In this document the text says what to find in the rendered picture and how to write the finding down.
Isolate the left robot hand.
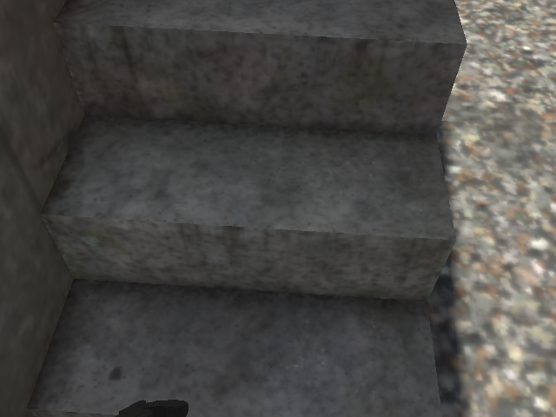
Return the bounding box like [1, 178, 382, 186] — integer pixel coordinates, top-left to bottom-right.
[116, 400, 189, 417]

